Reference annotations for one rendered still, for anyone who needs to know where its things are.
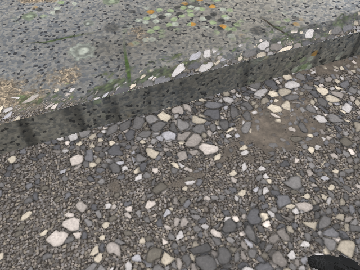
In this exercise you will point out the right robot hand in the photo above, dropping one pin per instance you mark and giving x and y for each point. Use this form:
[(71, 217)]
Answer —
[(327, 262)]

